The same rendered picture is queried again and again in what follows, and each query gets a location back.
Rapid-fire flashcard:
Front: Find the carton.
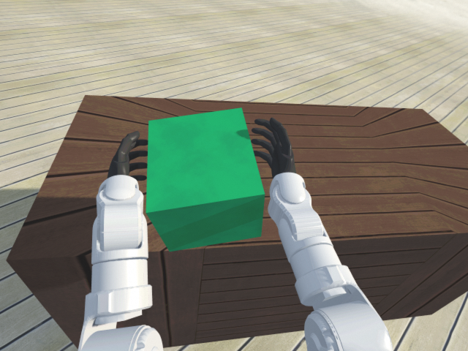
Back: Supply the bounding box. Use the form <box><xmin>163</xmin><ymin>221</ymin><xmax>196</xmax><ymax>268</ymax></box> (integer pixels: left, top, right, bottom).
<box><xmin>146</xmin><ymin>107</ymin><xmax>265</xmax><ymax>252</ymax></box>

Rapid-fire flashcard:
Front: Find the right robot forearm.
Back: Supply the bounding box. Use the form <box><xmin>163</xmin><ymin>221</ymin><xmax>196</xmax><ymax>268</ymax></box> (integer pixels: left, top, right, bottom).
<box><xmin>268</xmin><ymin>173</ymin><xmax>393</xmax><ymax>349</ymax></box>

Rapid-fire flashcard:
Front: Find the robot left hand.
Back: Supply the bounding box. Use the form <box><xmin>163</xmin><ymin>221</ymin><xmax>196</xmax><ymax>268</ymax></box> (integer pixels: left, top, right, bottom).
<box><xmin>107</xmin><ymin>131</ymin><xmax>148</xmax><ymax>181</ymax></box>

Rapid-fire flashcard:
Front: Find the left robot forearm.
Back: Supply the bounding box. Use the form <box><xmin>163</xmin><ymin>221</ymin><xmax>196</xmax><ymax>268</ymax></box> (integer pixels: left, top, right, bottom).
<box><xmin>78</xmin><ymin>175</ymin><xmax>152</xmax><ymax>351</ymax></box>

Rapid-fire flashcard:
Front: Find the robot left upper arm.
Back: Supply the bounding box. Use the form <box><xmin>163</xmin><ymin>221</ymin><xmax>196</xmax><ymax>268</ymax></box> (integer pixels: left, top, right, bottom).
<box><xmin>81</xmin><ymin>325</ymin><xmax>163</xmax><ymax>351</ymax></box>

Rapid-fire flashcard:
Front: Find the robot right upper arm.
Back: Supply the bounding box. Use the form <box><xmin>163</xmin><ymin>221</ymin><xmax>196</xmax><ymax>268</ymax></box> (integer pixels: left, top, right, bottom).
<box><xmin>304</xmin><ymin>301</ymin><xmax>393</xmax><ymax>351</ymax></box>

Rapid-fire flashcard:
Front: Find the pedestal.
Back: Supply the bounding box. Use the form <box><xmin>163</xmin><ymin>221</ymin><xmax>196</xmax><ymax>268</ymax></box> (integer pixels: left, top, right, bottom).
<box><xmin>6</xmin><ymin>95</ymin><xmax>468</xmax><ymax>348</ymax></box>

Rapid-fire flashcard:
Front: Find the robot right hand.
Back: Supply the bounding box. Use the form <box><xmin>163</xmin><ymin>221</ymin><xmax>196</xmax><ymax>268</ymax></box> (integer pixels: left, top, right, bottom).
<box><xmin>251</xmin><ymin>118</ymin><xmax>296</xmax><ymax>178</ymax></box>

